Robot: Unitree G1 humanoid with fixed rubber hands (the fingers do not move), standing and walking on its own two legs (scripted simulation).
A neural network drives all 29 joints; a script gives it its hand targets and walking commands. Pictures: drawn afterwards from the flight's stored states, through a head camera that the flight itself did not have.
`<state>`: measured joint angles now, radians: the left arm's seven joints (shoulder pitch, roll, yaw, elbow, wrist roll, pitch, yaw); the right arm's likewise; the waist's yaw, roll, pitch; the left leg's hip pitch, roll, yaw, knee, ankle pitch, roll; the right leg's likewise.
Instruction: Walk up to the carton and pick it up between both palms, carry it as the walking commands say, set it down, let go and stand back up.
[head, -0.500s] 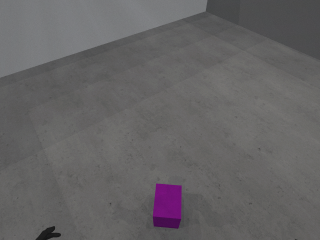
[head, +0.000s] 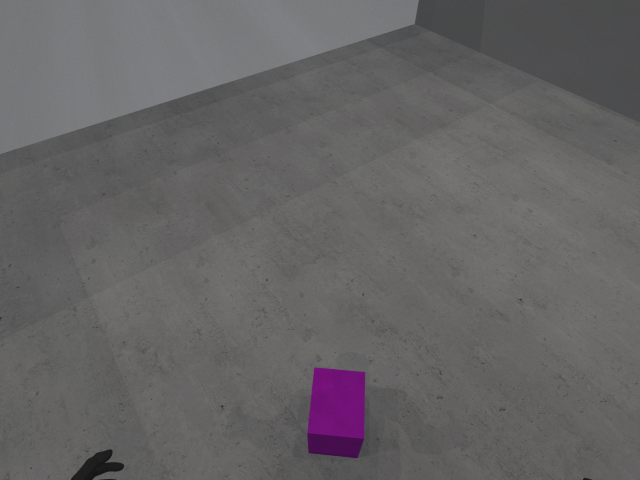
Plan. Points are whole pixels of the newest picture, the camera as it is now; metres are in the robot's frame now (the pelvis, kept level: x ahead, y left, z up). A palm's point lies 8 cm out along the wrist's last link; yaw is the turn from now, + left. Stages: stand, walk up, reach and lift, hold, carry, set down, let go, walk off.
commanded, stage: walk up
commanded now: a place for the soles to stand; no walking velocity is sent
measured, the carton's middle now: (336, 413) +0.41 -0.03 -0.66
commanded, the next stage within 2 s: reach and lift in 0.42 s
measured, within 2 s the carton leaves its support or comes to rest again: neither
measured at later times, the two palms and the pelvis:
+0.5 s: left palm out of the picture +0.14 +0.31 -0.09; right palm out of the picture +0.12 -0.32 -0.07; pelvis -0.01 +0.00 +0.00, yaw +0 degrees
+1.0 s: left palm (164, 425) +0.23 +0.25 -0.13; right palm (520, 435) +0.22 -0.26 -0.12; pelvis -0.04 +0.03 -0.04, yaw -5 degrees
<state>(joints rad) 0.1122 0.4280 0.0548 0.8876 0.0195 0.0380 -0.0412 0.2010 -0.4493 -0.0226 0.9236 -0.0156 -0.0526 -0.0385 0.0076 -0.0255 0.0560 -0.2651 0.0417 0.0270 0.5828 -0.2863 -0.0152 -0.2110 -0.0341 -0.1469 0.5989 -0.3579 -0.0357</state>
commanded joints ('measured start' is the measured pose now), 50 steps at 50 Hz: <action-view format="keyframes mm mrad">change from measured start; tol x8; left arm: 1 -9 154 39 -47 1 -8 -1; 21 -25 187 40 -47 5 -17 5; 22 -183 107 43 -398 36 46 -6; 33 -7 -3 145 -404 53 167 23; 50 -407 -151 65 -435 -58 183 135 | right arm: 1 0 -237 -52 -47 -2 -5 -9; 21 -33 -165 -36 -37 9 7 0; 22 -288 -27 -124 -388 7 100 60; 25 -95 -51 -150 -383 10 182 70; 28 -69 -52 -151 -346 -19 223 78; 37 -314 -82 -155 -431 -39 196 136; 50 -619 -51 -163 -285 -30 230 132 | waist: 1 7 94 -81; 6 4 -51 -21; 17 2 45 -74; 21 6 -31 -43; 22 -64 -87 67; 31 -18 72 -99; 50 -7 1 -350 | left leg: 1 -30 184 -256 -149 230 190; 5 -62 -15 18 38 69 47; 7 4 -6 12 -11 40 47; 12 80 110 -132 -80 338 119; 16 3 127 -169 -101 268 144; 21 -8 9 -5 3 161 59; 22 -67 -91 -91 -22 12 -16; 26 77 -152 51 -14 48 -7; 33 -18 -68 -2 34 191 -8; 50 -213 -51 -48 218 124 -30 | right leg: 1 49 -45 158 -43 101 -23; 5 36 -205 253 -265 151 -125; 15 39 -72 137 -81 184 -28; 21 14 -168 190 -225 135 -96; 22 -165 15 176 -144 118 38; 25 -156 1 145 -194 113 11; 33 -100 76 160 -2 233 10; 50 -485 74 168 213 141 5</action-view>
